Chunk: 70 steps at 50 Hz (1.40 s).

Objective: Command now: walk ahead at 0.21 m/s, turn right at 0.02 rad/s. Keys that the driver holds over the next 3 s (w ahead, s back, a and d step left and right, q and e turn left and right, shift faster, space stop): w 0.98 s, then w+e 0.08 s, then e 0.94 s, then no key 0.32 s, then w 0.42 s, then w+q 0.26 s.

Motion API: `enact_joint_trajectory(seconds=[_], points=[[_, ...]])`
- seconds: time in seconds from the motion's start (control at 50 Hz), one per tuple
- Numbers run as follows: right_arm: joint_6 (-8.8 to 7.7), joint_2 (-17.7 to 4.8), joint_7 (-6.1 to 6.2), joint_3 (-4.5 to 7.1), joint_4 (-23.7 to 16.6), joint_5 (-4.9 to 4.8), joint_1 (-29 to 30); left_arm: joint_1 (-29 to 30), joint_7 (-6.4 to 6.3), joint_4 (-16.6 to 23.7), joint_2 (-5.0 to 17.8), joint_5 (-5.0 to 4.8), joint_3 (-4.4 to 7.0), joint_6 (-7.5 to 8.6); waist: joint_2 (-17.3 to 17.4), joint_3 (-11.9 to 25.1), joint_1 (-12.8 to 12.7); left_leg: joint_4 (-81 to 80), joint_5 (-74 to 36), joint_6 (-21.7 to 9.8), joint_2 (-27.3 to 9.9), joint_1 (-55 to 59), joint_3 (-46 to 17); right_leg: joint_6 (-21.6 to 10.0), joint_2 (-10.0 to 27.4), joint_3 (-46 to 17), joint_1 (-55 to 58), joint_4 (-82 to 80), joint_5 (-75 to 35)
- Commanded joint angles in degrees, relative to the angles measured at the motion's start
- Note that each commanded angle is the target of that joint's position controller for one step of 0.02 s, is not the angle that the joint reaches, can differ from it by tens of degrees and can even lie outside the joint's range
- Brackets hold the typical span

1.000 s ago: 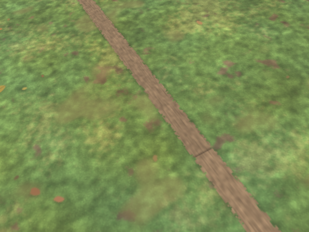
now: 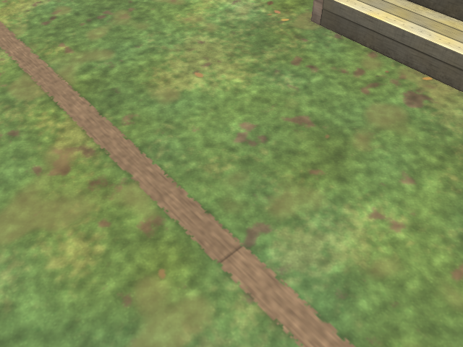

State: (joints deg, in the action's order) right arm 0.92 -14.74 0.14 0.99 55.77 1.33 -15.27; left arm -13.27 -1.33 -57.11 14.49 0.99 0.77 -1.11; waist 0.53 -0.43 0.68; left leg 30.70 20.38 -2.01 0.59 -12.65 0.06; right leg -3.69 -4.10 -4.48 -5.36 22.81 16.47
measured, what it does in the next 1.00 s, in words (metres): walks ahead: left foot, then right foot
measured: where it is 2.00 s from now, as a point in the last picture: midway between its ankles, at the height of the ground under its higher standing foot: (230, 314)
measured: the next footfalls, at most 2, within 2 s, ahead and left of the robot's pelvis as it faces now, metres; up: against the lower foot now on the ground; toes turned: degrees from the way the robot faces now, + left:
left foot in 0.20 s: +0.10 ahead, +0.13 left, +0.00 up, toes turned +2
right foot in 0.68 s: +0.45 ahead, -0.04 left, +0.00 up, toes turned -3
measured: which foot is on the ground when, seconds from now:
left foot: up 0.00-0.18, down 0.20-0.70, up 0.72-1.00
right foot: down 0.00-0.20, up 0.22-0.66, down 0.68-1.00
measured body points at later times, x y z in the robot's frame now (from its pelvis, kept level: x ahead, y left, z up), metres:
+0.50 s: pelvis +0.16 +0.06 +0.00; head +0.18 +0.07 +0.45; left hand +0.30 +0.30 -0.14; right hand +0.09 -0.18 -0.14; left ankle +0.06 +0.13 -0.74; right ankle +0.27 -0.08 -0.69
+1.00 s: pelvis +0.44 +0.02 +0.00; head +0.46 +0.01 +0.45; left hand +0.39 +0.26 -0.14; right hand +0.57 -0.23 -0.13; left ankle +0.56 +0.17 -0.68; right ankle +0.41 -0.03 -0.74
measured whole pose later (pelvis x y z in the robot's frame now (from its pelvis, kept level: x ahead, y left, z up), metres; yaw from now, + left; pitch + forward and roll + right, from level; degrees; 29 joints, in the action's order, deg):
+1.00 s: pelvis +0.44 +0.02 +0.00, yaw +0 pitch +0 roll -1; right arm -1.7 -13.2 -1.8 2.2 53.6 2.0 -7.8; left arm -24.0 0.1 -61.3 11.3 0.5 1.8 5.4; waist 1.9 -2.3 -1.5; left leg 52.4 6.7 -1.8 -6.8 -36.3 0.2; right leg -6.6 -6.3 4.8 -2.0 12.7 10.7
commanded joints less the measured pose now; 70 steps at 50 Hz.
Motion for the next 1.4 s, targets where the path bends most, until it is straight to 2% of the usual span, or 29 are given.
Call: enact_joint_trajectory(seconds=[0.02,0.12,0.18,0.2,0.22,0.24,0.28,0.36,0.46,0.56,0.62,0.66,0.68,0.7,0.72,0.74,0.78,0.8,0.88,1.08,1.14,1.18,1.2,1.22,1.24,1.26,1.28,1.32,1.4], points=[[-1.55,-4.5,-0.42,1.04,-4.9,0.41,5.9,-3.8,0.12,0.6,10.3,0.41,2.88,0.73,-8.7,-10.5,-3.3,12.7,4.8,-1.3,-1.6,-15.7,0.3,-11.3,19.5,-24.9,-4.7,-18.9,27.4],[-3.76,-5.2,-1.54,1.7,-5.4,-0.3,4.6,-2.8,0.49,0.3,9.7,-0.14,3.46,3.34,-7.2,-6.1,-1.0,6.0,0.8,-1.6,-2.6,-9.9,1.4,-9.2,15.6,-14.4,-1.9,-15.5,10.7],[-4.11,-4.6,-0.99,2.29,-0.4,-0.3,-8.0,-0.5,0.81,1.0,9.0,-0.26,3.55,3.57,-1.7,-3.9,4.8,-6.1,-4.3,-1.6,1.5,14.3,4.4,-6.4,10.3,-7.9,-16.6,-4.9,9.7],[-4.68,-7.7,-0.33,3.09,1.2,0.45,-14.5,0.4,1.05,2.1,5.5,0.27,2.51,4.03,8.0,-2.4,7.4,-14.2,5.6,-2.5,-7.3,20.8,-8.3,-4.2,5.1,-1.7,-22.7,10.1,7.5],[-4.78,-14.1,-0.25,4.32,2.3,0.04,-20.5,1.6,1.46,4.7,1.8,0.22,1.43,4.54,19.9,-0.4,8.3,-26.2,24.7,-7.4,-21.0,24.1,-34.1,-2.2,-2.2,4.9,-33.2,26.0,13.9],[-4.16,-11.8,-0.31,3.76,2.8,-0.07,-17.1,1.6,1.59,4.5,6.2,1.4,2.36,4.36,12.3,-4.6,4.8,-26.7,29.4,-10.4,-23.6,16.7,-38.4,-3.3,0.9,0.2,-34.9,34.7,13.9],[-4.85,-7.0,-0.72,2.47,-0.7,-0.23,-6.7,0.5,2.88,3.0,5.3,0.82,2.13,4.74,3.9,-8.1,-0.1,-25.9,17.6,-8.5,-17.9,10.6,-26.5,-3.1,6.0,-0.1,-33.4,36.4,2.8],[-6.6,-4.8,-0.33,1.34,1.3,-0.58,-10.2,1.8,3.73,2.7,3.8,1.62,1.83,4.16,3.6,-4.1,-0.2,-24.3,-10.1,-7.1,-12.6,14.1,-12.6,0.2,7.4,4.4,-32.6,35.6,-6.3],[-6.63,-3.5,0.04,0.53,3.9,-0.71,-14.6,12.3,3.63,7.1,2.2,1.31,1.26,3.41,3.6,-6.7,1.5,-23.9,-25.8,-8.6,-11.4,13.6,-7.1,2.9,6.8,7.8,-36.6,26.8,-10.4],[-6.62,-3.8,0.39,0.56,5.2,-0.57,-15.5,18.6,3.32,10.2,1.2,0.41,0.52,3.65,4.9,-8.1,2.2,-23.4,-35.6,-8.6,-11.6,13.3,-3.9,1.2,5.2,10.4,-29.9,13.5,-13.9],[-6.57,-4.7,0.72,0.84,5.4,-0.47,-13.2,15.3,2.66,10.2,2.5,0.35,1.14,4.11,4.7,-6.1,-0.5,-18.2,-50.9,-7.7,-12.9,16.7,-2.4,-1.9,3.3,10.9,-22.9,9.8,-11.3],[-6.14,-5.9,0.87,1.27,5.1,-0.29,-11.3,2.5,1.78,6.0,4.8,0.13,2.48,4.83,4.6,1.4,-5.6,-2.9,-63.1,-5.9,-11.9,17.8,-0.7,-4.2,0.0,11.4,-9.3,7.2,-8.6],[-5.83,-6.2,0.68,1.33,4.8,-0.32,-11.1,-7.0,1.23,3.2,6.4,0.71,3.36,5.31,3.5,6.5,-9.4,9.7,-54.8,-5.0,-9.9,11.4,0.8,-5.9,2.4,8.8,3.8,4.7,-8.8],[-5.75,-2.2,0.16,0.41,2.9,-1.12,-13.7,-15.3,0.56,2.0,11.8,2.21,4.83,5.44,-4.9,14.1,-9.8,29.1,-30.6,-3.7,-5.4,-2.9,3.4,-9.8,17.6,-10.3,18.8,3.2,2.2],[-5.75,-0.5,-0.4,0.73,3.3,-1.86,-17.9,-14.3,1.13,1.9,12.8,1.32,5.24,4.61,-13.2,19.0,-6.6,46.8,9.2,-2.7,5.1,-18.2,0.3,-16.8,28.0,-38.1,25.3,-6.5,6.2],[-5.59,-4.6,-0.13,1.77,2.3,-0.61,-12.8,-7.3,1.59,2.7,10.7,-0.27,4.91,4.46,-5.5,10.7,-4.8,49.3,4.9,-4.0,0.7,-23.6,-4.3,-15.3,25.4,-33.0,18.3,-8.6,9.5],[-6.11,-2.9,-0.59,1.71,0.5,-0.45,-6.0,-0.6,1.78,3.4,4.0,-0.25,3.21,5.42,-0.5,-0.4,-1.8,42.6,-3.0,-4.2,-4.0,-21.4,-3.6,-12.1,20.9,-18.2,2.4,-12.3,0.5],[-5.5,-2.2,-0.73,1.76,0.3,0.26,-5.6,-0.6,1.57,2.5,2.4,-0.17,2.61,6.06,-1.2,-1.7,-0.1,39.2,-4.0,-3.7,-5.4,-18.4,-3.8,-10.4,18.5,-13.7,-2.0,-13.0,-4.8],[-3.19,-0.2,-1.75,1.58,-0.2,1.03,-4.6,-5.4,1.31,-0.3,2.8,-0.39,2.28,7.68,-2.5,-2.4,1.9,33.0,-6.3,-1.4,-6.4,-17.2,-1.5,-9.6,15.4,-5.3,-5.4,-15.4,-15.0],[-3.31,-0.1,-1.75,0.76,-8.3,0.17,17.6,-16.4,0.73,-3.3,3.1,-0.3,1.54,6.79,-3.2,-5.6,-3.9,7.6,-20.6,1.5,-4.0,-23.9,3.7,-7.3,12.8,-1.4,5.1,-13.0,-33.7],[-4.2,-0.5,-0.75,0.67,-9.0,-0.19,17.5,-16.0,0.18,-3.3,4.0,0.35,1.69,6.06,-4.7,-4.3,-3.5,3.4,-18.0,0.6,-0.9,-19.2,3.9,-6.4,12.3,-1.3,7.8,-5.0,-49.3],[-5.03,-3.0,0.22,1.51,-6.9,-0.34,9.8,-13.3,-0.05,-2.2,5.1,0.38,2.21,5.94,-6.4,-1.0,-0.4,-0.8,-16.2,-1.0,1.2,-9.8,2.9,-4.4,11.2,-2.6,7.9,2.9,-55.2],[-5.83,-4.6,0.74,2.17,-5.0,-0.02,2.8,-11.3,0.12,-1.6,5.5,-0.41,2.43,5.99,-5.5,2.0,3.0,-6.5,-22.7,-2.0,0.8,-0.8,2.7,-2.9,9.4,-2.0,5.7,11.2,-52.2],[-6.79,-8.0,1.35,3.16,-3.6,1.37,-5.0,-10.1,0.17,0.3,4.1,-1.79,2.15,6.32,-2.5,8.0,5.6,-5.3,-40.4,-3.8,-7.3,14.4,-2.6,-1.6,6.9,-1.4,-4.0,23.4,-36.8],[-6.75,-12.7,1.07,4.04,-4.6,2.56,-8.3,-16.2,-0.57,1.9,-2.3,-3.55,1.26,5.96,10.1,18.6,3.0,2.1,-75.3,-10.2,-28.2,32.5,-18.3,0.1,-1.7,3.9,-19.1,43.2,14.3],[-5.45,-11.6,0.52,4.24,-6.0,-0.26,-6.9,-19.8,-1.56,0.8,2.5,-3.23,2.65,4.68,9.3,26.4,2.8,0.4,-76.3,-15.6,-30.6,32.0,-24.0,0.3,-2.3,1.7,-22.1,52.8,21.1],[-4.81,-7.2,0.61,3.27,-7.5,-0.67,-1.8,-16.2,-1.52,0.7,4.4,-1.78,3.68,3.78,4.1,19.6,1.1,-3.2,-66.2,-14.4,-27.0,23.8,-18.4,0.8,0.8,0.6,-23.5,53.8,16.2],[-4.53,-1.9,1.57,1.58,-7.9,-0.29,3.9,-10.1,-0.24,2.2,2.6,0.09,4.17,2.61,4.2,6.3,-0.8,-9.2,-52.5,-10.8,-20.5,9.8,-8.9,2.3,4.2,1.6,-25.1,49.3,10.8],[-4.66,-3.3,2.3,1.96,-7.5,0.06,3.5,-10.7,1.15,3.5,0.0,0.74,4.39,-0.58,4.8,4.9,-3.6,-13.1,-45.3,-11.4,-18.4,-0.5,-1.1,4.0,4.1,3.7,-20.3,46.6,6.9]])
